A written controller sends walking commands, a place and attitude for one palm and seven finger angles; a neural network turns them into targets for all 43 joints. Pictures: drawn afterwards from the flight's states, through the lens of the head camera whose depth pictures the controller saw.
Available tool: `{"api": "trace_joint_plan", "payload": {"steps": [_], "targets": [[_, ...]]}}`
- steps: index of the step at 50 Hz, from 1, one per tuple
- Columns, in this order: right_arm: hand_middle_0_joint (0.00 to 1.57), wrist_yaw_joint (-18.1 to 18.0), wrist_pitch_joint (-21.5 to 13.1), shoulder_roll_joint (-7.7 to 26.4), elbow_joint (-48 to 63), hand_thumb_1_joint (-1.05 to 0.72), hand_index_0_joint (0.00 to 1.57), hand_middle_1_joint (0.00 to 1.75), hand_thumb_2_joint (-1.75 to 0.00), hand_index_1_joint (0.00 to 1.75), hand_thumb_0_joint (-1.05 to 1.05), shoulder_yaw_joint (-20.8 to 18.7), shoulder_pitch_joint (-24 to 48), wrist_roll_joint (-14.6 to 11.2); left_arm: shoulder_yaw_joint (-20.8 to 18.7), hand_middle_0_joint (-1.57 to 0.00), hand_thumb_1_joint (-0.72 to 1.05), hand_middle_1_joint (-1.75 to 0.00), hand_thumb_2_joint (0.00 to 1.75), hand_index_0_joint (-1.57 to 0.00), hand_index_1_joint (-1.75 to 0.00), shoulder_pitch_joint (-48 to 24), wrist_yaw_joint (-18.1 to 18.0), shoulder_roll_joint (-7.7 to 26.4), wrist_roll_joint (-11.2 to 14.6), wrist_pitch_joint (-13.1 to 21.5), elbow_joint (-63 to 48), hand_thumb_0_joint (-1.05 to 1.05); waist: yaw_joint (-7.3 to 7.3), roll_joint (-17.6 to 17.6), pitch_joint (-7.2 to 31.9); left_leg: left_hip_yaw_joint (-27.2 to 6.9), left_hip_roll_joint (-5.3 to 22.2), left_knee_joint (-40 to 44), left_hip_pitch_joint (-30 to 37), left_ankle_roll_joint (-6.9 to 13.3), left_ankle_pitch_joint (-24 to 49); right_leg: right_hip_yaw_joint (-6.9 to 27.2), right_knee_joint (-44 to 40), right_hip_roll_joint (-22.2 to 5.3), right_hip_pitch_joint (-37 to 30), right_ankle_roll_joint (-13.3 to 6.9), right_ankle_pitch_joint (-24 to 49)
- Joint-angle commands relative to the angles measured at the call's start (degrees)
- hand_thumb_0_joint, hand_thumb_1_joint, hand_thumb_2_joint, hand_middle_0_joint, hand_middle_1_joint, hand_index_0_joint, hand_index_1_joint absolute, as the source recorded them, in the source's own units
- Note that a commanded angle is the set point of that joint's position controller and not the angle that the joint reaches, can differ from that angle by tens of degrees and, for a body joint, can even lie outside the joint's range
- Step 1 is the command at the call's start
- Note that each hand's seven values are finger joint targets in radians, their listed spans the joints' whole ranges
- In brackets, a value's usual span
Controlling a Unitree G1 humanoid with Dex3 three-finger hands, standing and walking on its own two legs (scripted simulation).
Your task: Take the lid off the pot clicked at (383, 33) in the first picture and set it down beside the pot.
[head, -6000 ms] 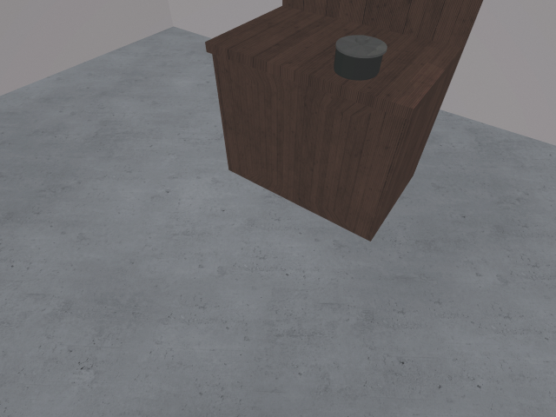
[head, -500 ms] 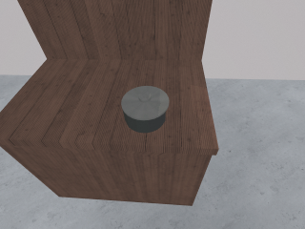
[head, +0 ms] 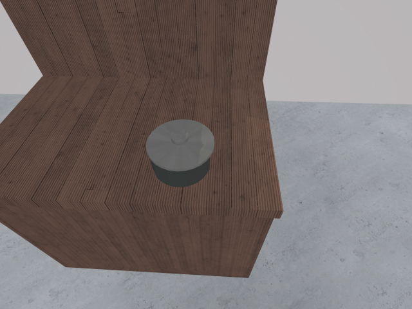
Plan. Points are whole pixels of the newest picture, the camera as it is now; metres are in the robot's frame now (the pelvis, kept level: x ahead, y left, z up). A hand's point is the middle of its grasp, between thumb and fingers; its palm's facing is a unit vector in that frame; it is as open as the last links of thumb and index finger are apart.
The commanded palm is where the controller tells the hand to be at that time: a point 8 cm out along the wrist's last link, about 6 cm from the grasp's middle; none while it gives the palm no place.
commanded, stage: come to a stop and stand still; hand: left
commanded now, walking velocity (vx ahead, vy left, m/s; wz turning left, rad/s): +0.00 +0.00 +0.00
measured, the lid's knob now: (179, 137) +0.49 +0.09 +0.04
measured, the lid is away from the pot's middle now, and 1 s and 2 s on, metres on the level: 0.00 0.00 0.00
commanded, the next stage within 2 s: look again from close up in 0.28 s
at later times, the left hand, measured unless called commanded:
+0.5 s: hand out of the picture +0.02 +0.17 -0.17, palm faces +0.03 -0.98 -0.20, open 7.3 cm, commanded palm none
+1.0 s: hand out of the picture +0.00 +0.17 -0.18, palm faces +0.03 -0.98 -0.18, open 7.4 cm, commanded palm none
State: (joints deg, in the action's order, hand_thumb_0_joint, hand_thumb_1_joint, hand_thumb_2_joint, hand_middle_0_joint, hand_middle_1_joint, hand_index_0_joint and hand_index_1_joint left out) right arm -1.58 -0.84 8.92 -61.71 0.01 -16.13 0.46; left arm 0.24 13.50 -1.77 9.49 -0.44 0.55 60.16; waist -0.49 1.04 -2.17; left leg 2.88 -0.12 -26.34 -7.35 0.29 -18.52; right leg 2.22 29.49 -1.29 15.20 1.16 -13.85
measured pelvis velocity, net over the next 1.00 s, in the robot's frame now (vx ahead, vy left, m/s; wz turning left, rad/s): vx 0.00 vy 0.00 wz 0.00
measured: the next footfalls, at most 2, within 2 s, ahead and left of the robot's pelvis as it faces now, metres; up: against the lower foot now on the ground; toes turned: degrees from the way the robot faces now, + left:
none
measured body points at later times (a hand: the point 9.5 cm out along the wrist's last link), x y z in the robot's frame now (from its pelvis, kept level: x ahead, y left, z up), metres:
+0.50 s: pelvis +0.01 -0.01 +0.00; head +0.02 -0.01 +0.45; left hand +0.02 +0.22 -0.15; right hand +0.01 -0.23 -0.16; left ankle -0.05 +0.11 -0.74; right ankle +0.02 -0.13 -0.74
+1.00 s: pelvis +0.00 +0.00 +0.00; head +0.01 +0.01 +0.45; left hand +0.00 +0.22 -0.16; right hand -0.01 -0.20 -0.16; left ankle -0.05 +0.11 -0.74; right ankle +0.02 -0.13 -0.74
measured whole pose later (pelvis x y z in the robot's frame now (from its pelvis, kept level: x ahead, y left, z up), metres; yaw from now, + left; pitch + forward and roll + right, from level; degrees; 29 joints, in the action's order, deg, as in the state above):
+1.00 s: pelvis +0.00 +0.00 +0.00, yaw +0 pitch -1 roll +0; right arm -1.9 -1.4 6.2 -64.4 0.1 -17.8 0.2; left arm 0.3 17.0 -1.9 8.8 -0.4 0.5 62.1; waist 0.3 -0.6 -2.0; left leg 2.6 0.5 -25.8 -6.2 0.4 -18.4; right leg 1.9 26.9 -0.8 13.1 1.2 -12.7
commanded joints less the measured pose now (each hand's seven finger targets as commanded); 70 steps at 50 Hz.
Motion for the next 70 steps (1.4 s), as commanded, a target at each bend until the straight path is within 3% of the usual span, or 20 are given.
{"api": "trace_joint_plan", "payload": {"steps": [1,9,16,25,33,56,57,58,59,60,62,63,64,65,66,68,70], "targets": [[0.20,-0.22,-0.77,5.34,1.83,-0.90,0.20,0.30,-0.90,0.30,0.00,-1.09,-3.22,0.16,-1.30,-0.20,0.90,-0.30,0.90,-0.20,-0.30,3.30,-0.58,7.00,-0.16,0.68,-2.22,0.00,0.51,-2.00,0.41,-4.57,5.30,4.57,-2.74,0.61,12.09,3.60,-4.31,-5.03,-3.43,-3.68,14.76],[0.20,-0.34,-0.73,4.78,1.04,-0.90,0.20,0.30,-0.90,0.30,0.00,-1.19,-3.77,0.15,-1.41,-0.20,0.90,-0.30,0.90,-0.20,-0.30,3.37,-0.61,7.04,-0.16,0.91,-2.04,0.00,0.30,-1.94,1.43,-4.03,5.40,4.34,-1.19,0.31,12.87,3.92,-4.94,-5.16,-4.44,-3.92,16.97],[0.20,-0.40,-0.68,4.80,0.67,-0.90,0.20,0.30,-0.90,0.30,0.00,-1.15,-3.28,0.09,-1.24,-0.20,0.90,-0.30,0.90,-0.20,-0.30,3.67,-0.50,6.82,-0.09,0.71,-1.78,0.00,0.45,-0.49,-0.36,-4.02,5.79,5.08,-1.42,0.37,11.93,3.69,-5.94,-4.62,-3.49,-3.81,14.16],[0.20,-0.44,-0.78,4.46,0.08,-0.90,0.20,0.30,-0.90,0.30,0.00,-1.06,-3.87,-0.01,-1.08,-0.20,0.90,-0.30,0.90,-0.20,-0.30,4.78,-0.42,6.50,-0.02,0.71,-1.16,0.00,0.53,-2.02,-0.28,-4.11,6.02,5.63,-0.95,0.62,11.37,3.29,-6.54,-4.36,-3.68,-3.67,12.86],[0.20,-0.44,-0.88,3.78,-0.43,-0.90,0.20,0.30,-0.90,0.30,0.00,-0.90,-4.87,-0.07,-0.94,-0.20,0.90,-0.30,0.90,-0.20,-0.30,5.68,-0.53,5.71,-0.14,0.65,-0.81,0.00,0.50,-0.37,-1.27,-4.24,5.88,5.84,-2.03,0.72,10.35,3.40,-6.67,-4.21,-3.14,-3.55,10.86],[0.20,-0.50,-1.08,2.59,-1.24,-0.90,0.20,0.30,-0.90,0.30,0.00,-0.98,-5.99,-0.20,-0.84,-0.20,0.90,-0.30,0.90,-0.20,-0.30,7.78,-0.64,4.17,-0.30,0.52,0.07,0.00,0.98,-0.94,-2.84,-4.77,5.87,6.01,-3.95,1.42,8.67,2.94,-6.63,-3.87,-2.47,-3.01,8.38],[0.20,-0.10,-1.36,6.54,2.91,-0.90,0.20,0.30,-0.90,0.30,0.00,-1.14,0.27,-0.40,-1.01,-0.20,0.90,-0.30,0.90,-0.20,-0.30,10.05,-2.81,6.24,-0.83,1.24,2.94,0.00,1.99,1.66,-3.70,-2.02,6.54,-2.75,-7.69,-0.20,17.55,2.61,-2.81,-6.48,-3.17,-2.50,26.45],[0.20,0.06,-11.75,12.91,23.07,-0.90,0.20,0.30,-0.90,0.30,0.00,-0.67,1.98,-4.62,-0.09,-0.24,0.90,-0.35,0.90,-0.24,-0.35,-29.23,-3.08,14.67,5.90,9.96,-69.46,0.00,1.55,8.83,23.72,-5.63,0.45,4.68,2.88,-1.31,21.73,-1.65,0.38,-2.48,-11.80,-3.50,20.76],[0.20,-2.54,-15.94,9.02,19.55,-0.90,0.20,0.30,-0.90,0.30,0.00,-0.64,5.74,-4.42,-1.58,-0.29,0.90,-0.40,0.90,-0.29,-0.40,-4.92,-5.78,12.13,2.32,4.66,-56.92,0.00,2.66,16.17,21.94,-4.66,2.89,3.33,4.71,-1.80,26.65,-2.38,1.11,-0.65,-8.29,-4.50,12.72],[0.20,-1.62,-16.79,8.04,19.64,-0.90,0.20,0.30,-0.90,0.30,0.00,-0.66,6.85,-5.90,4.04,-0.33,0.90,-0.44,0.90,-0.33,-0.44,7.23,-7.23,3.03,3.49,-2.41,-50.25,0.00,1.67,11.54,13.46,-4.90,2.68,3.08,-0.22,-2.51,22.68,-5.96,-0.60,-0.75,-5.18,-3.24,8.69],[0.20,-0.43,-18.27,10.40,18.52,-0.90,0.20,0.30,-0.90,0.30,0.00,-0.81,6.21,-2.99,6.89,-0.42,0.90,-0.54,0.90,-0.42,-0.54,7.99,-6.60,-1.71,1.00,-2.87,-44.20,0.00,-0.63,-2.50,1.72,-6.08,1.41,3.33,-4.46,-0.22,15.01,-7.23,-3.63,0.44,-2.74,-2.22,7.65],[0.20,0.10,-17.59,11.05,18.89,-0.90,0.20,0.30,-0.90,0.30,0.00,-2.12,5.72,-2.11,4.77,-0.46,0.90,-0.59,0.90,-0.46,-0.59,11.14,-6.26,-1.63,-0.04,-2.65,-36.93,0.00,-0.12,-8.13,-1.19,-6.27,1.39,3.12,-8.00,0.25,13.09,-8.02,-3.46,0.85,-0.85,-2.00,5.71],[0.20,0.74,-16.61,11.36,20.25,-0.90,0.20,0.30,-0.90,0.30,0.00,-3.20,5.77,-1.79,2.79,-0.51,0.90,-0.64,0.90,-0.51,-0.64,14.57,-5.57,-0.76,-0.60,-1.89,-34.73,0.00,0.78,-11.18,-2.53,-6.15,1.42,3.15,-10.38,0.27,10.65,-8.31,-3.09,0.84,-0.05,-1.82,3.11],[0.20,1.35,-16.19,11.11,22.54,-0.90,0.20,0.30,-0.90,0.30,0.00,-3.78,7.18,-1.92,-0.46,-0.55,0.90,-0.68,0.90,-0.55,-0.68,20.30,-5.15,1.38,-0.23,-0.52,-37.20,0.00,2.89,-8.67,-0.41,-5.44,1.34,3.43,-10.47,-0.21,10.03,-8.09,-2.77,0.39,-2.55,-2.21,2.24],[0.20,1.83,-16.18,10.75,25.68,-0.90,0.20,0.30,-0.90,0.30,0.00,-3.79,8.14,-1.77,-1.84,-0.60,0.90,-0.73,0.90,-0.60,-0.73,22.39,-4.52,3.32,-0.10,1.07,-45.44,0.00,3.94,-6.21,2.47,-4.95,0.71,3.82,-10.15,-0.57,8.96,-7.56,-2.19,0.29,-4.76,-2.28,1.33],[0.20,1.73,-15.99,10.02,30.11,-0.90,0.20,0.30,-0.90,0.30,0.00,-3.52,10.26,-1.87,-3.68,-0.68,0.90,-0.83,0.90,-0.68,-0.83,21.91,-3.86,5.49,0.30,3.06,-54.26,0.00,3.76,-3.70,1.69,-3.88,0.20,3.92,-11.03,-0.55,6.46,-6.61,-2.09,0.26,-5.33,-2.37,0.21],[0.20,0.97,-14.13,10.03,31.90,-0.90,0.20,0.30,-0.90,0.30,0.00,-3.97,10.95,-2.21,-8.17,-0.77,0.90,-0.92,0.90,-0.77,-0.92,21.77,-3.89,8.42,0.38,4.03,-51.60,0.00,2.64,-6.27,-2.83,-2.98,0.03,2.80,-13.87,-0.32,2.66,-6.51,-3.10,0.41,-2.49,-2.17,-2.31]]}}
